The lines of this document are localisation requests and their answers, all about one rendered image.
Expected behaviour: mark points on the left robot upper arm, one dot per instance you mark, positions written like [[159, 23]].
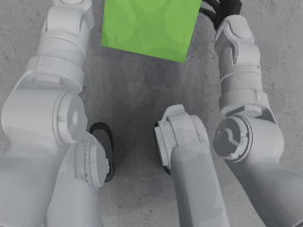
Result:
[[40, 124]]

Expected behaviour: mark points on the robot left forearm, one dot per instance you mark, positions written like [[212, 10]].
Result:
[[62, 49]]

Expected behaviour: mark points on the carton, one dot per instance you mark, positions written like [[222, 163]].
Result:
[[157, 28]]

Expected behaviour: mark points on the left robot shin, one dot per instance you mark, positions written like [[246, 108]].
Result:
[[106, 161]]

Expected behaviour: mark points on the robot right forearm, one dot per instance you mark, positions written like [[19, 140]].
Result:
[[240, 74]]

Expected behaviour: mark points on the robot left thigh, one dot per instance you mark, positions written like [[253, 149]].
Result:
[[74, 202]]

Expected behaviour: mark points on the robot right hand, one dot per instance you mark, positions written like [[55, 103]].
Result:
[[223, 9]]

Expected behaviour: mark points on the right robot upper arm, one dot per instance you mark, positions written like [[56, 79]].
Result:
[[252, 147]]

